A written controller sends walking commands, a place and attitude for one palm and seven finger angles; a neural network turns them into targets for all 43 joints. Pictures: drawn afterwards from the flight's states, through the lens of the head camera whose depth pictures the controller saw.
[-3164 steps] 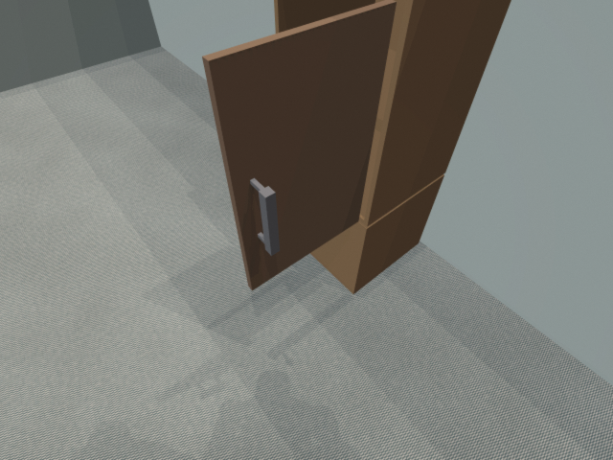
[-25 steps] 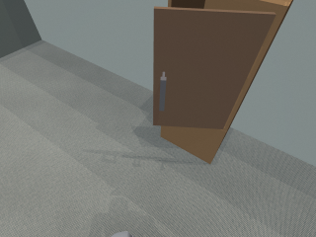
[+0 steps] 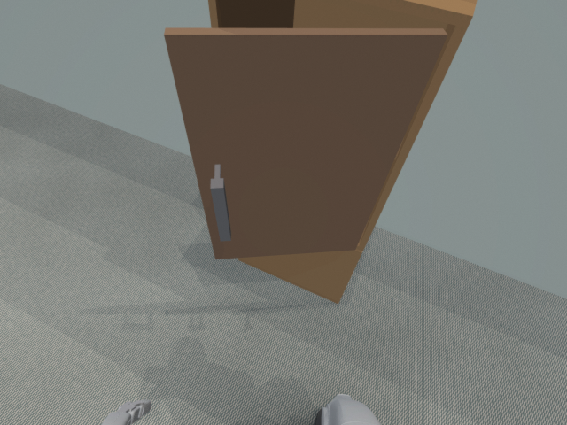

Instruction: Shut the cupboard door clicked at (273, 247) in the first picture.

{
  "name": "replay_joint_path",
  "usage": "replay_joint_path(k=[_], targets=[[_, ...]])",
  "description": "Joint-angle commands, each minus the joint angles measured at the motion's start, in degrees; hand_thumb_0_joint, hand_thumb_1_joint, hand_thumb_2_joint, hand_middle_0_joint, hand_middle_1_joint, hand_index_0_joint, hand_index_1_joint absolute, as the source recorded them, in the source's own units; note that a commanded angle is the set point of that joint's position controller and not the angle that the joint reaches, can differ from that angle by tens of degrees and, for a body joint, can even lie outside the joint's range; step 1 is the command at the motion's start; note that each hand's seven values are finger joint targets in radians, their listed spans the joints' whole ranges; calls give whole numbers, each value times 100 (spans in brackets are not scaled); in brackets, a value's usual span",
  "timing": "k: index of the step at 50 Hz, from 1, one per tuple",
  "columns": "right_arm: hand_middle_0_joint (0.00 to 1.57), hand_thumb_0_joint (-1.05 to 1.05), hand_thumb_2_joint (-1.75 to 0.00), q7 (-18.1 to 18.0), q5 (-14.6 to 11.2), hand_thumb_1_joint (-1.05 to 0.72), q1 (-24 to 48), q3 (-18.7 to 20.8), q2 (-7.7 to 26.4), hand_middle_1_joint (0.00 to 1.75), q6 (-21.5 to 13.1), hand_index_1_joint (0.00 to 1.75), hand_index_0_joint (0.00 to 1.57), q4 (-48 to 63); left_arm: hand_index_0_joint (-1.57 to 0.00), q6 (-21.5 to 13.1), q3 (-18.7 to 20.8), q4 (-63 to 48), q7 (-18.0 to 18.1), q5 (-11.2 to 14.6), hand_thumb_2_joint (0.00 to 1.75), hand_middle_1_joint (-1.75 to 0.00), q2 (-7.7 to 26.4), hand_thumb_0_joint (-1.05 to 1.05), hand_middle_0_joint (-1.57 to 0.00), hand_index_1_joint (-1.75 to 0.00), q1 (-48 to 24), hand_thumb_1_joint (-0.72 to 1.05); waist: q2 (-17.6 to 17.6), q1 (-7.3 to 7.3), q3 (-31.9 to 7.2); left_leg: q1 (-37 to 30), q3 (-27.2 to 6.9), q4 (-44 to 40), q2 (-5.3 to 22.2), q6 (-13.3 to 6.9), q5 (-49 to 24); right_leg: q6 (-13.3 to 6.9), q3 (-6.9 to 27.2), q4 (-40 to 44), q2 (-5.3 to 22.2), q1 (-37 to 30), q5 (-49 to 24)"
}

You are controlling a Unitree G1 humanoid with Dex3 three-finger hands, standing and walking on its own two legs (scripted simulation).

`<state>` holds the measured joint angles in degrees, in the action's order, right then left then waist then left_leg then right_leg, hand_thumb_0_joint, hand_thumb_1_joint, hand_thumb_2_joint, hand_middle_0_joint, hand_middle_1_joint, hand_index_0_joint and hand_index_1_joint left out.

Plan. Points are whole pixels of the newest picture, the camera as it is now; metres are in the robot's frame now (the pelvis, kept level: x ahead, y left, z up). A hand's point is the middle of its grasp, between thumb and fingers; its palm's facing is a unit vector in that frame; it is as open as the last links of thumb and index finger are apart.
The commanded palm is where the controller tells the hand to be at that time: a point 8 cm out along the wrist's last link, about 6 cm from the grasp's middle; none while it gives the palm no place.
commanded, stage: come to a stop and stand still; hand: left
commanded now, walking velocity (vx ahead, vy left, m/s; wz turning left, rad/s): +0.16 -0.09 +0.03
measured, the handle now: (221, 204) +0.51 +0.12 -0.08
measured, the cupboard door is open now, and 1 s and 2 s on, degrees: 30 30 30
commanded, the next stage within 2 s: look again from close up in 1.30 s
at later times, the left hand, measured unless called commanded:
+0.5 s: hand out of the picture +0.13 +0.18 -0.19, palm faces +0.09 -0.97 -0.21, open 7.4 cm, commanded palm none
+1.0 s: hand out of the picture +0.04 +0.11 -0.18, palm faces +0.01 -0.98 -0.18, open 7.4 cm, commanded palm none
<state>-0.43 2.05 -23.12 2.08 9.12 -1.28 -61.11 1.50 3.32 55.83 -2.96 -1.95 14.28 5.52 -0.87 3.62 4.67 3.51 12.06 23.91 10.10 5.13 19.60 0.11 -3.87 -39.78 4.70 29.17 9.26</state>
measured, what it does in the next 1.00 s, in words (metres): steps on the spot: right foot, then left foot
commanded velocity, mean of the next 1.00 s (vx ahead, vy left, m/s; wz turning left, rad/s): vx -0.10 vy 0.03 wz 0.00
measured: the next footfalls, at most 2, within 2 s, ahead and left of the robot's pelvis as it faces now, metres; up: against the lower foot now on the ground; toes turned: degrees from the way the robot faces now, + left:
right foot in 0.06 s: +0.15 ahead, -0.15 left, +0.00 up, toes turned -5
left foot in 0.44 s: +0.16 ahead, +0.06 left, +0.00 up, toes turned +2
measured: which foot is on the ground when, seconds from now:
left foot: down 0.00-0.06, up 0.08-0.42, down 0.44-1.00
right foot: up 0.00-0.04, down 0.06-0.44, up 0.46-0.80, down 0.82-1.00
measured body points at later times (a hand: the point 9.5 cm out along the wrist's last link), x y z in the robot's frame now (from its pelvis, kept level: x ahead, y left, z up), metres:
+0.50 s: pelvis +0.08 -0.02 -0.01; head +0.11 +0.01 +0.44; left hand +0.13 +0.23 -0.17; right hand +0.21 -0.26 -0.13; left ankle +0.12 +0.06 -0.74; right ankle +0.09 -0.15 -0.71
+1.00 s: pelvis +0.04 -0.06 +0.00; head +0.04 -0.06 +0.45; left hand +0.04 +0.16 -0.16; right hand +0.02 -0.30 -0.16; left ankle +0.12 +0.06 -0.74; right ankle +0.00 -0.19 -0.74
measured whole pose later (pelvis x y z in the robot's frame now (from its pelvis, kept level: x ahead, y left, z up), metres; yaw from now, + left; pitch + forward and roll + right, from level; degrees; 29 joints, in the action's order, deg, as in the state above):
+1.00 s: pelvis +0.04 -0.06 +0.00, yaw +1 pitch -2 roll +0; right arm -0.5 0.4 -17.5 1.5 10.4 2.0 -63.7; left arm 1.4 0.1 62.9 1.2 -1.1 8.8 17.1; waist 0.3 1.6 1.0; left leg 17.0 2.9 25.3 1.7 0.0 6.3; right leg 0.6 0.7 -26.7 0.4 6.5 18.5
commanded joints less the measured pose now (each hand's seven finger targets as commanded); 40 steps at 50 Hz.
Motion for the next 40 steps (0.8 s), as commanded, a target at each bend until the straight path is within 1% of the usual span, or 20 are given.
replay_joint_path(k=[1,2,3,4,5,7,8,16,19,20,21,22,23,24,26,28,34,36,38,40], targets=[[20,0,-90,-48,-53,-90,244,294,1168,30,-64,30,20,293,-20,-242,145,146,93,22,90,-30,551,0,-20,-30,1460,90,288,-860,-554,1214,-106,1135,371,-577,-2066,-187,-140,1170,-326,-2724,-278],[20,0,-90,8,-120,-90,119,197,744,30,-69,30,20,347,-20,-335,275,364,179,-18,90,-30,1083,0,-20,-30,2151,90,-1144,-1120,-1169,2236,137,2655,-317,-418,-199,-541,1151,1609,824,-3821,-553],[20,0,-90,-27,-176,-90,206,130,524,30,-29,30,20,563,-20,-356,285,407,229,61,90,-30,1328,0,-20,-30,2331,90,-1604,-1046,-1310,2637,-425,4041,-776,-423,2004,-984,2340,2179,1736,-3632,-1517],[20,0,-90,-79,-195,-90,257,113,502,30,1,30,20,546,-20,-388,238,317,317,76,90,-30,1136,0,-20,-30,1879,90,-1403,-855,-1296,2850,-991,4467,-599,-436,1745,-1152,2212,2136,1748,-3409,-2569],[20,0,-90,-101,-185,-90,176,91,545,30,4,30,20,455,-20,-400,141,207,381,94,90,-30,879,0,-20,-30,1438,90,-1376,-647,-1264,2798,-1167,4613,-488,-369,1406,-1186,2010,1898,1673,-3264,-3484],[20,0,-90,-119,-170,-90,156,23,457,30,89,30,20,256,-20,-374,21,20,480,77,90,-30,485,0,-20,-30,760,90,-504,-343,-1114,2170,-1258,3925,-388,-308,966,-1059,1090,1680,1403,-2431,-4373],[20,0,-90,-120,-186,-90,108,-8,390,30,163,30,20,193,-20,-375,-4,-4,495,56,90,-30,451,0,-20,-30,609,90,-532,-235,-1113,1859,-1213,3553,-464,-284,910,-1030,898,1691,1348,-2084,-4541],[20,0,-90,-64,-173,-90,760,127,545,30,394,30,20,603,-20,-170,161,-81,567,20,90,-30,585,0,-20,-30,556,90,-714,-344,-792,1760,-1153,2238,-853,-252,478,-1265,1028,1700,1460,-1941,-3801],[20,0,-90,-42,-158,-90,690,148,609,30,379,30,20,662,-20,-109,173,-148,553,58,90,-30,598,0,-20,-30,464,90,-804,-214,-730,1086,-1157,869,-835,-330,-580,-937,874,1366,1200,-1618,-2675],[20,0,-90,-36,-134,-90,599,164,768,30,329,30,20,661,-20,-73,155,-167,555,87,90,-30,516,0,-20,-30,535,90,-427,-194,-823,546,-1357,239,-536,-451,-1780,-654,705,1020,937,-1314,-1780],[20,0,-90,-42,-86,-90,687,214,1124,30,272,30,20,778,-20,-9,100,-228,549,95,90,-30,228,0,-20,-30,816,90,911,-303,-913,281,-2487,-74,536,-894,-3460,-182,222,389,194,-774,300],[20,0,-90,-64,-41,-90,765,232,1414,30,290,30,20,908,-20,45,43,-286,571,124,90,-30,138,0,-20,-30,834,90,1645,-240,-757,826,-2917,-487,1260,-1547,-4439,36,59,-771,-343,-822,2517],[20,0,-90,-151,-27,-90,919,201,1383,30,272,30,20,969,-20,119,60,-307,577,97,90,-30,287,0,-20,-30,772,90,1185,-212,-742,1062,-2898,-546,1216,-1737,-4120,42,517,-1792,-516,-765,2742],[20,0,-90,-214,-23,-90,1166,175,1374,30,265,30,20,1026,-20,162,109,-262,565,79,90,-30,290,0,-20,-30,737,90,1238,-315,-609,1185,-2734,-468,1047,-1708,-4000,67,817,-2344,-526,-502,2480],[20,0,-90,-252,-41,-90,1491,89,1118,30,220,30,20,1151,-20,147,135,-180,514,73,90,-30,345,0,-20,-30,934,90,798,-475,-614,1035,-2296,-282,777,-1696,-3890,131,911,-2740,-502,-293,2009],[20,0,-90,-248,-73,-90,1486,77,1075,30,179,30,20,1136,-20,151,109,-147,493,94,90,-30,314,0,-20,-30,1065,90,616,-471,-884,690,-2112,-301,600,-1621,-3459,215,842,-2541,-470,-339,1755],[20,0,-90,-196,-96,-90,1025,133,1126,30,184,30,20,752,-20,126,-41,-135,423,84,90,-30,126,0,-20,-30,877,90,1047,-189,-864,421,-2260,-712,512,-1486,-1860,159,430,-430,-370,-989,1892],[20,0,-90,-168,-110,-90,999,155,1096,30,178,30,20,631,-20,82,-71,-7,422,85,90,-30,100,0,-20,-30,1041,90,972,-249,-778,552,-2269,-687,448,-1418,-1660,90,343,394,-414,-1358,1600],[20,0,-90,-146,-161,-90,1032,162,1089,30,184,30,20,561,-20,47,-81,207,441,97,90,-30,95,0,-20,-30,1421,90,751,-392,-810,996,-2113,-659,187,-1120,-854,21,302,1491,-426,-2136,727],[20,0,-90,-91,-194,-90,1060,134,821,30,222,30,20,540,-20,-13,-75,308,478,58,90,-30,297,0,-20,-30,1530,90,233,-374,-441,1502,-1702,-503,-418,-630,222,-299,1048,2171,128,-2108,1067]])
